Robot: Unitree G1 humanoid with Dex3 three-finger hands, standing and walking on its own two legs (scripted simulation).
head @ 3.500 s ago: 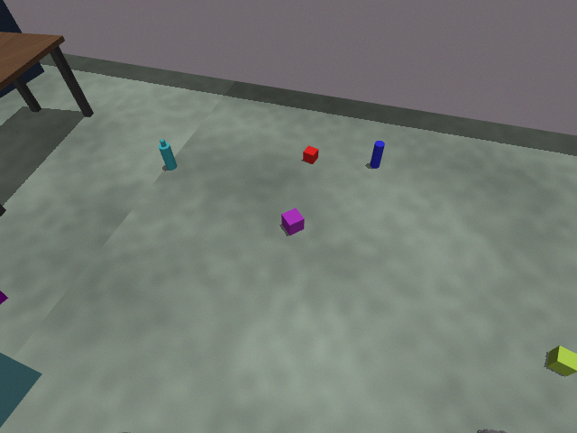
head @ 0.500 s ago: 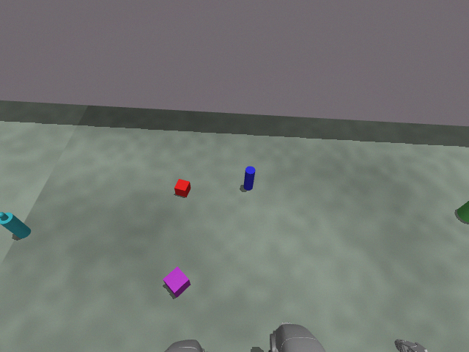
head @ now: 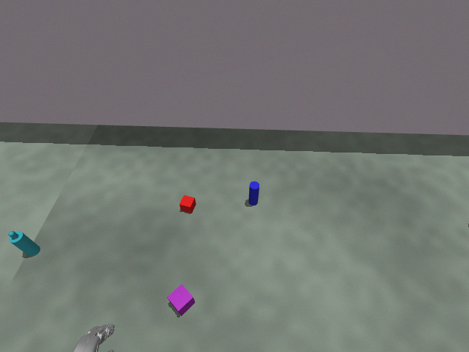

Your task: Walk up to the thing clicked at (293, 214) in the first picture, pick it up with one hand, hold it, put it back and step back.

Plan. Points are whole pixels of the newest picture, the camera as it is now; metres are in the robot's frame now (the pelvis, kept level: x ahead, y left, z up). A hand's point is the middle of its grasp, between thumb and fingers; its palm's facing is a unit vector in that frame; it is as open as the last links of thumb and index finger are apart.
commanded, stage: walk up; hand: left
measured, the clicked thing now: (181, 299) +0.40 +0.24 -0.74
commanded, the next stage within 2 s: stand in 0.78 s
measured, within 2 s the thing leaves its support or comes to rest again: neither
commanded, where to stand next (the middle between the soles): +0.03 -0.01 m, yaw +1 degrees
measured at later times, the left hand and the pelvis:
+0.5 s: hand out of the picture +0.08 +0.26 -0.15, palm faces +0.02 -0.94 -0.34, open 7.4 cm; pelvis +0.02 +0.01 +0.01, yaw +1 degrees
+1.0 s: hand out of the picture +0.10 +0.25 -0.15, palm faces +0.01 -0.94 -0.34, open 7.4 cm; pelvis +0.02 +0.00 +0.01, yaw +1 degrees
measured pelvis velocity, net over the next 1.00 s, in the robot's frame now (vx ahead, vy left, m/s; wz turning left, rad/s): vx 0.02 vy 0.00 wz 0.02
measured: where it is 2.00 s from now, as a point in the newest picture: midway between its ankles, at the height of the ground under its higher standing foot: outside the picture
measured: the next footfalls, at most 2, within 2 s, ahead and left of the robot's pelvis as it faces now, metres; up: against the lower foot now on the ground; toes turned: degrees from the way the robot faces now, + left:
none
